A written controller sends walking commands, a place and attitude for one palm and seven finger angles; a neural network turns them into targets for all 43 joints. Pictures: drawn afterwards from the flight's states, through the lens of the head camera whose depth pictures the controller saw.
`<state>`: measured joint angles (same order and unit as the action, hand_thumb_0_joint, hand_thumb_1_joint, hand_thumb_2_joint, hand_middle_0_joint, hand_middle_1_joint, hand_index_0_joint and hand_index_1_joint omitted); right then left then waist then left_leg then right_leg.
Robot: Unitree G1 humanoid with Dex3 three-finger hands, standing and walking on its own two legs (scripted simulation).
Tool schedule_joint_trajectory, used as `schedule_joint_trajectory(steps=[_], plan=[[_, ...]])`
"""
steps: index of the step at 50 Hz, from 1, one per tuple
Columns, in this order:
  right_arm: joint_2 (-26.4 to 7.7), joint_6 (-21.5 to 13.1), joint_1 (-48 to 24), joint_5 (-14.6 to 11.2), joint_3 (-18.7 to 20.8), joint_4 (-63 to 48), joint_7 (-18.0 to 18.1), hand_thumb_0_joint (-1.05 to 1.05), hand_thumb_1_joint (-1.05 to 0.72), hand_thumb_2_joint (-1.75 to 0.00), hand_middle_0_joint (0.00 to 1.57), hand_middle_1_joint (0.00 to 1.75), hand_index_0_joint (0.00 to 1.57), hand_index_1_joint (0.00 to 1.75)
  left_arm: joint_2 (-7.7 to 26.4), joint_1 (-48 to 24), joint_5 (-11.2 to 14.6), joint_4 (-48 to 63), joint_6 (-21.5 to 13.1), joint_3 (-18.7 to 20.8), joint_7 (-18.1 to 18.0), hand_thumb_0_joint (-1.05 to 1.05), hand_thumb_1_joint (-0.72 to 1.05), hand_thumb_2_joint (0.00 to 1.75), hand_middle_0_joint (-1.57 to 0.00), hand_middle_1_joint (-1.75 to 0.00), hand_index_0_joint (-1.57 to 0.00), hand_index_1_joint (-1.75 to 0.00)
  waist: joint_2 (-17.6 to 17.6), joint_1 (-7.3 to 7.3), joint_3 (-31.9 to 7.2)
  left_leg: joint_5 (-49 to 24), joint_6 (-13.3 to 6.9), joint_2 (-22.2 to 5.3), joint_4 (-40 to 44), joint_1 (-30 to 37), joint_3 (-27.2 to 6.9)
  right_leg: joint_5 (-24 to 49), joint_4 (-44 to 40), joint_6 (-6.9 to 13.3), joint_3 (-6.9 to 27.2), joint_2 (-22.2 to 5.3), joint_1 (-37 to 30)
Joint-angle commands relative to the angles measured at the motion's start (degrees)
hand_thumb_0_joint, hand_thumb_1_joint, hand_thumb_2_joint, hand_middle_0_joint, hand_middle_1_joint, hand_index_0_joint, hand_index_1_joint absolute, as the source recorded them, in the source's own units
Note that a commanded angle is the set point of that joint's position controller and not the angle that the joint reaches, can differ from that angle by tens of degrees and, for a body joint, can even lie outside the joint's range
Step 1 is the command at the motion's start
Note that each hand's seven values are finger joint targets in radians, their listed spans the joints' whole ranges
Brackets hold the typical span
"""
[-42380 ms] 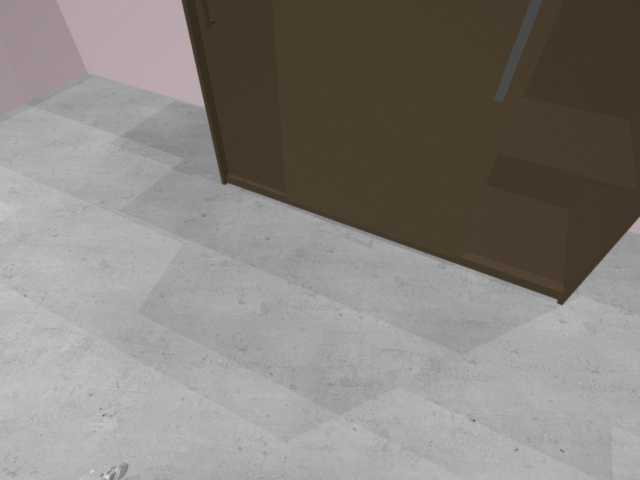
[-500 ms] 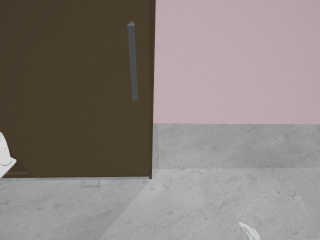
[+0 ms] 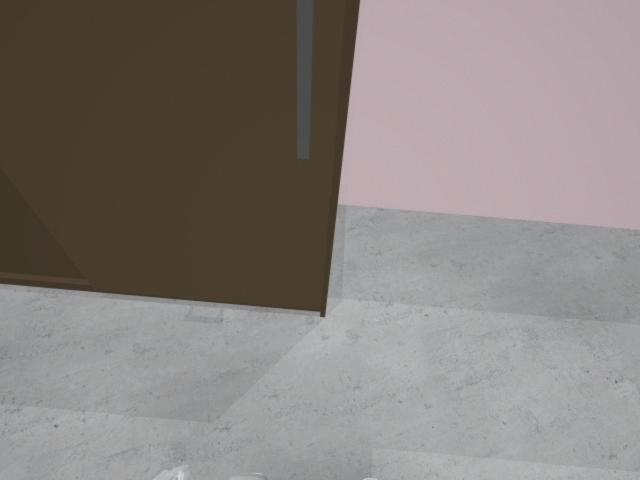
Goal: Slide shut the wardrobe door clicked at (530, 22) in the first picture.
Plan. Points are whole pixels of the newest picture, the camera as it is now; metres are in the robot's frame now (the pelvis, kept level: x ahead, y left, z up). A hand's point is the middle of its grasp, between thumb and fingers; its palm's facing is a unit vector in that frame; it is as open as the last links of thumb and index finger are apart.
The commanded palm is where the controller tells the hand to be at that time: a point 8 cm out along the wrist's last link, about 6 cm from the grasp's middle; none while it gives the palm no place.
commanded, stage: let the arm hang, fingers relaxed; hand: left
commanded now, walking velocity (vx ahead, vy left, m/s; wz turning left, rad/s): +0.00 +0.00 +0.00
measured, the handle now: (305, 77) +0.70 +0.07 +0.14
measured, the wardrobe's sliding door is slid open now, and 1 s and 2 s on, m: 0.00 0.00 0.00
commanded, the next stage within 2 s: look to check the result in 0.78 s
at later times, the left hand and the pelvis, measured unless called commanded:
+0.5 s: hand out of the picture +0.03 +0.20 -0.15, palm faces +0.00 -0.98 -0.20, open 7.3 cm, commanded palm none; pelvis +0.01 +0.02 +0.03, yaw -1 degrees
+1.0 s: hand out of the picture +0.02 +0.18 -0.15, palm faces -0.01 -0.98 -0.17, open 7.3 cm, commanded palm none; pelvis +0.02 +0.02 +0.03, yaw -2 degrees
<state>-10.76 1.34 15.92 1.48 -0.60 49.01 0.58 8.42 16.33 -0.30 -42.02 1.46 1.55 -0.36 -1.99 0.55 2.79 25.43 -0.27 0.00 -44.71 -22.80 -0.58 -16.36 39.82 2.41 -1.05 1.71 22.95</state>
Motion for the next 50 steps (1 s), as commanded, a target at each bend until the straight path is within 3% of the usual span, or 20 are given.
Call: schedule_joint_trajectory(steps=[1,2,4,5,6,7,8,9,11,15,19,34,41,50], plan=[[-4.6,-0.6,2.0,0.2,3.1,-1.8,0.3,0.0,-0.9,-0.9,0.2,0.3,0.2,0.3,11.1,-0.4,-1.9,-0.7,-2.2,3.3,-1.0,0.0,0.9,0.9,-0.2,-0.3,-0.2,-0.3,-1.9,0.9,-5.3,-0.4,-1.3,-0.1,-5.8,0.9,-1.2,0.9,-24.6,7.8,23.9,-15.7,-5.6],[-4.4,-0.6,3.3,-0.1,3.0,-0.6,0.4,0.0,-0.9,-0.9,0.2,0.3,0.2,0.3,10.4,-1.6,-1.7,-2.1,-2.1,2.9,-1.2,0.0,0.9,0.9,-0.2,-0.3,-0.2,-0.3,-2.6,1.39,-5.7,-1.0,-1.6,-0.9,-1.1,3.3,-1.4,4.9,-23.0,8.4,20.6,-15.0,-6.5],[-2.5,-0.8,6.8,-0.3,2.4,2.5,0.5,0.0,-0.9,-0.9,0.2,0.3,0.2,0.3,9.4,-2.7,-1.1,-4.7,-1.7,2.5,-1.4,0.0,0.9,0.9,-0.2,-0.3,-0.2,-0.3,-1.1,2.7,-6.0,-9.0,-2.1,-1.2,16.3,12.2,-1.1,7.0,-18.8,5.5,14.1,-11.5,-4.8],[-3.0,-1.4,7.2,-0.3,2.2,3.6,0.6,0.0,-0.9,-0.9,0.2,0.3,0.2,0.3,8.3,-1.9,-0.6,-5.9,-1.6,1.9,-1.4,0.0,0.9,0.9,-0.2,-0.3,-0.2,-0.3,3.3,1.94,-5.6,-14.3,-2.7,-2.9,21.6,14.3,-4.0,6.0,-15.7,3.0,10.5,-7.8,-4.2],[-4.9,-1.8,5.4,-0.1,2.3,3.5,1.0,0.0,-0.9,-0.9,0.2,0.3,0.2,0.3,6.9,-0.5,-0.2,-7.1,-1.4,1.5,-1.2,0.0,0.9,0.9,-0.2,-0.3,-0.2,-0.3,9.6,0.3,-4.0,-19.4,-4.8,-8.1,24.2,13.1,-10.2,5.8,-13.0,0.8,7.0,-4.0,-3.2],[-6.0,-1.8,2.8,0.4,2.0,3.2,1.6,0.0,-0.9,-0.9,0.2,0.3,0.2,0.3,6.4,0.1,-0.1,-8.2,-1.4,1.0,-1.0,0.0,0.9,0.9,-0.2,-0.3,-0.2,-0.3,10.0,-1.06,-2.7,-22.3,-6.6,-11.4,25.3,9.8,-11.5,5.3,-13.8,-0.5,4.6,-3.1,-6.0],[-6.2,-1.6,1.7,0.5,1.9,3.2,1.9,0.0,-0.9,-0.9,0.2,0.3,0.2,0.3,6.5,0.1,-0.3,-9.2,-1.4,0.8,-1.0,0.0,0.9,0.9,-0.2,-0.3,-0.2,-0.3,4.1,-1.61,-2.7,-21.9,-6.2,-10.6,23.6,7.3,-9.3,8.0,-15.9,-0.7,5.0,-2.9,-10.2],[-5.2,-2.0,1.7,0.1,1.7,4.6,1.7,0.0,-0.9,-0.9,0.2,0.3,0.2,0.3,7.5,-1.1,-0.5,-11.2,-1.2,0.8,-0.9,0.0,0.9,0.9,-0.2,-0.3,-0.2,-0.3,8.2,-0.98,-2.8,-22.0,-4.8,-8.1,25.0,7.4,-8.0,9.6,-15.2,-0.4,4.9,-4.1,-11.8],[-5.0,-2.0,2.0,-0.3,1.4,5.7,1.9,0.0,-0.9,-0.9,0.2,0.3,0.2,0.3,8.0,-0.4,-0.3,-13.0,-1.2,0.5,-0.9,0.0,0.9,0.9,-0.2,-0.3,-0.2,-0.3,9.1,-1.28,-2.9,-22.9,-4.0,-7.6,25.9,8.6,-6.4,10.9,-15.9,-0.2,5.4,-4.2,-13.3],[-4.8,-1.6,3.0,-0.4,1.4,8.0,1.8,0.0,-0.9,-0.9,0.2,0.3,0.2,0.3,8.0,-0.4,-0.3,-16.6,-1.2,0.0,-0.9,0.0,0.9,0.9,-0.2,-0.3,-0.2,-0.3,3.1,-0.77,-0.1,-10.7,-3.5,-6.0,27.5,8.0,-5.8,7.4,-20.1,0.0,6.7,-5.1,-12.7],[-4.2,-1.5,4.3,-0.4,1.4,10.3,1.7,0.0,-0.9,-0.9,0.2,0.3,0.2,0.3,7.3,-0.5,-0.3,-18.7,-1.4,-0.3,-1.2,0.0,0.9,0.9,-0.2,-0.3,-0.2,-0.3,0.4,-0.3,0.9,-9.9,-3.4,-5.6,28.1,9.3,-5.2,6.6,-21.3,0.1,7.1,-5.5,-11.6],[-2.0,-2.0,5.5,-0.5,1.0,14.1,2.2,0.0,-0.9,-0.9,0.2,0.3,0.2,0.3,5.5,0.4,-0.2,-22.5,-1.9,-0.4,-1.6,0.0,0.9,0.9,-0.2,-0.3,-0.2,-0.3,4.3,-0.19,1.1,-15.8,-2.8,-5.6,27.9,11.9,-3.7,10.7,-20.4,0.2,7.0,-5.9,-12.0],[-1.9,-1.7,6.4,-0.6,1.4,14.6,2.3,0.0,-0.9,-0.9,0.2,0.3,0.2,0.3,5.0,0.7,-0.3,-23.0,-1.9,-0.4,-1.8,0.0,0.9,0.9,-0.2,-0.3,-0.2,-0.3,1.6,0.01,2.2,-14.0,-2.9,-5.6,27.6,12.0,-3.5,9.1,-20.9,0.2,7.2,-5.6,-11.0],[-1.9,-1.9,6.5,-0.6,1.4,14.8,2.4,0.0,-0.9,-0.9,0.2,0.3,0.2,0.3,5.1,0.7,-0.2,-23.2,-2.2,-0.3,-1.9,0.0,0.9,0.9,-0.2,-0.3,-0.2,-0.3,2.6,0.22,0.6,-16.3,-2.8,-5.6,27.0,13.3,-3.0,11.8,-20.6,0.4,7.4,-5.9,-11.9]])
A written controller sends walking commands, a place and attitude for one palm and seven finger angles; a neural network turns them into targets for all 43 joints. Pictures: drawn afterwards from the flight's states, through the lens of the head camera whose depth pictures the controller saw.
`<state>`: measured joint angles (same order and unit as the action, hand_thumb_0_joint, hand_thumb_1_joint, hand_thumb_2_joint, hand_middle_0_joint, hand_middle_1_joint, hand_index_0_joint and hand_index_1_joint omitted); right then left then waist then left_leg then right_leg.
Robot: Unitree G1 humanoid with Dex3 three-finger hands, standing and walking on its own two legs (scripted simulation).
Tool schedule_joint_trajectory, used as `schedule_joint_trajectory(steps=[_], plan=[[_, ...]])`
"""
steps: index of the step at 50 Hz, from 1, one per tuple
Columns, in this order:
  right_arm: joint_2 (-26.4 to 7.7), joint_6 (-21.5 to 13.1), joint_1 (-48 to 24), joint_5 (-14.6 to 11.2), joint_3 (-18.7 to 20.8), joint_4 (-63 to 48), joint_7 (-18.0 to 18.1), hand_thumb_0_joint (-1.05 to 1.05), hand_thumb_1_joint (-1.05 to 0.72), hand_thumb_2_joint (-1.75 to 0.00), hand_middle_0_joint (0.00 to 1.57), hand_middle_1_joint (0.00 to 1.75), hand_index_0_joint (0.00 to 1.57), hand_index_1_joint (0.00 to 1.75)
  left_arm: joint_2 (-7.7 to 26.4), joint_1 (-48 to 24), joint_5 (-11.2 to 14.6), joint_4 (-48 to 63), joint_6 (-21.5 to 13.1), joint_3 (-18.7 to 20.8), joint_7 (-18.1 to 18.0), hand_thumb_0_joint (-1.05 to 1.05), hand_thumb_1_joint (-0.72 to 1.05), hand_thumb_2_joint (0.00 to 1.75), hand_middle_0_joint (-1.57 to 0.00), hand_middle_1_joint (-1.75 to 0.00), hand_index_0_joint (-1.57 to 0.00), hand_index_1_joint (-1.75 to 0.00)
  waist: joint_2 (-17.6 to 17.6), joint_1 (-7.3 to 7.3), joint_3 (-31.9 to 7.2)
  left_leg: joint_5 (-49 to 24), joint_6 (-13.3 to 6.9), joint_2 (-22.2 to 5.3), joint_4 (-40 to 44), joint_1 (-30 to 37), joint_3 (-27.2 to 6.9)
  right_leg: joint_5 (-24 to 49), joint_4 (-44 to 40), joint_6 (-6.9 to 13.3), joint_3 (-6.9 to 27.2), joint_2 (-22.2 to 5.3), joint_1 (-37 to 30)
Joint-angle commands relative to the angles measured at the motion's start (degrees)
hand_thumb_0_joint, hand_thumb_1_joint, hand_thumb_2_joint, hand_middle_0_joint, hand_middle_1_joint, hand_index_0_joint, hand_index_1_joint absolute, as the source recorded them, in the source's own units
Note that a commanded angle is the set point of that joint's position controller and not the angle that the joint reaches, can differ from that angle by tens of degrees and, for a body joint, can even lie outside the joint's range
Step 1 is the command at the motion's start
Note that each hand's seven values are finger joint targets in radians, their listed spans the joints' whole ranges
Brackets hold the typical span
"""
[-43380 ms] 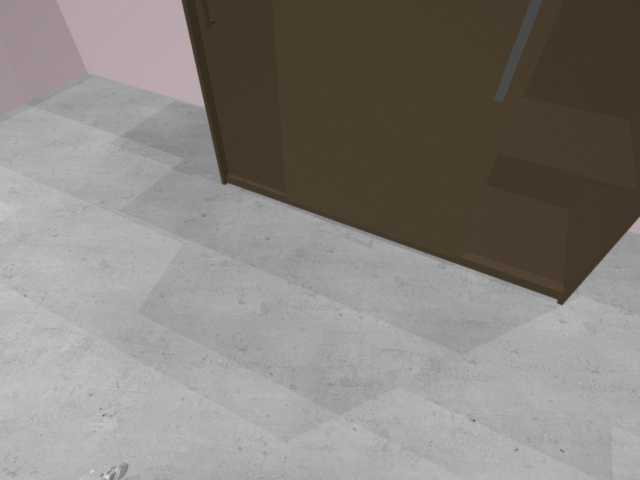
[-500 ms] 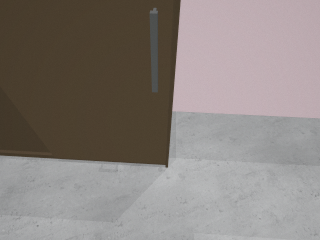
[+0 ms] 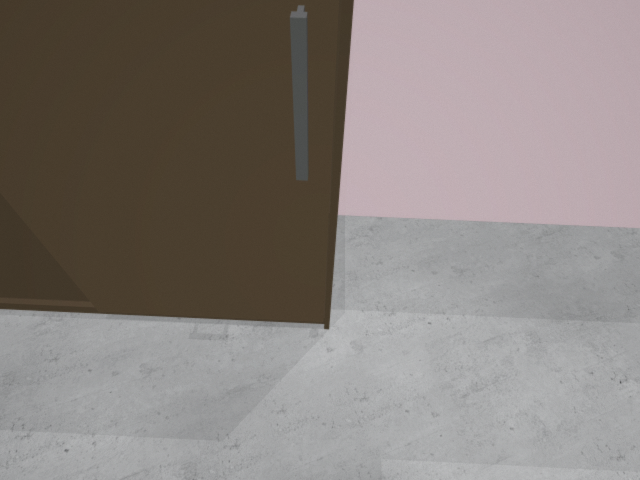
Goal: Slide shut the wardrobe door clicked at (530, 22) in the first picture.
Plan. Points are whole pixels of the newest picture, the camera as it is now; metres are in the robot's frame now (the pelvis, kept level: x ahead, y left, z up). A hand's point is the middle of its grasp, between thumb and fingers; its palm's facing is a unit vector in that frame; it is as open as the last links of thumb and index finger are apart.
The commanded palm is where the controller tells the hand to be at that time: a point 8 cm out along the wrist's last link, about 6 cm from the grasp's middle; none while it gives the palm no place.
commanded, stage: look to check the result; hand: left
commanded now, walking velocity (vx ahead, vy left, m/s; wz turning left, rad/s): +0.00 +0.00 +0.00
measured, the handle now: (301, 103) +0.68 +0.07 +0.11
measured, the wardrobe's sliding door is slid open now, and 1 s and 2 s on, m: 0.00 0.00 0.00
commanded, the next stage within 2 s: stand and wait in 0.34 s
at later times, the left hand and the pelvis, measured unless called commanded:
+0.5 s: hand out of the picture +0.03 +0.17 -0.18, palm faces +0.02 -0.98 -0.19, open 7.3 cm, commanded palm none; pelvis +0.01 +0.00 +0.00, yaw +0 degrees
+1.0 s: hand out of the picture +0.07 +0.19 -0.17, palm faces +0.01 -0.97 -0.24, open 7.3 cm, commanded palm none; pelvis +0.02 -0.01 +0.00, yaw +0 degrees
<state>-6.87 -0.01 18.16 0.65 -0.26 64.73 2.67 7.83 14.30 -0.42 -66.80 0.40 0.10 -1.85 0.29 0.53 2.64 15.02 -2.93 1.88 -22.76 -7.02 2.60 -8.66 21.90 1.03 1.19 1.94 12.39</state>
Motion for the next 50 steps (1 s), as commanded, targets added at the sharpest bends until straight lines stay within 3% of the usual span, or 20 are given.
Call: schedule_joint_trajectory(steps=[1,9,35,50], plan=[[-5.9,-0.5,4.2,0.1,1.2,-1.0,0.3,0.0,-0.9,-0.9,0.2,0.3,0.2,0.3,5.8,2.8,-0.1,1.7,-1.1,1.2,-0.4,0.0,0.9,0.9,-0.2,-0.3,-0.2,-0.3,0.8,0.15,0.8,-6.1,-0.2,-7.5,4.8,-2.3,-6.1,4.3,-2.7,1.8,5.1,-6.1,-1.4],[-6.3,-0.6,3.5,0.3,1.2,-0.9,0.5,0.0,-0.9,-0.9,0.2,0.3,0.2,0.3,5.9,2.1,-0.2,1.7,-1.0,1.3,-0.3,0.0,0.9,0.9,-0.2,-0.3,-0.2,-0.3,0.5,0.14,2.0,-7.0,-0.1,-7.9,5.4,-2.5,-6.3,4.8,-2.4,1.8,4.9,-6.1,-1.2],[-11.3,-1.0,-1.9,0.4,1.8,-1.7,0.4,0.0,-0.9,-0.9,0.2,0.3,0.2,0.3,10.5,-2.9,-0.1,3.3,-1.4,2.2,0.0,0.0,0.9,0.9,-0.2,-0.3,-0.2,-0.3,0.9,0.26,-1.2,-13.0,0.4,-8.3,5.5,1.0,-6.4,10.9,-2.0,2.1,4.8,-7.0,-4.0],[-14.4,-1.0,-4.8,0.4,2.0,-2.1,0.0,0.0,-0.9,-0.9,0.2,0.3,0.2,0.3,13.5,-5.8,-0.1,3.9,-1.7,2.6,0.4,0.0,0.9,0.9,-0.2,-0.3,-0.2,-0.3,0.6,0.26,-1.6,-11.4,0.6,-8.5,6.4,1.2,-6.7,10.5,-3.5,2.3,5.5,-7.3,-5.0]])
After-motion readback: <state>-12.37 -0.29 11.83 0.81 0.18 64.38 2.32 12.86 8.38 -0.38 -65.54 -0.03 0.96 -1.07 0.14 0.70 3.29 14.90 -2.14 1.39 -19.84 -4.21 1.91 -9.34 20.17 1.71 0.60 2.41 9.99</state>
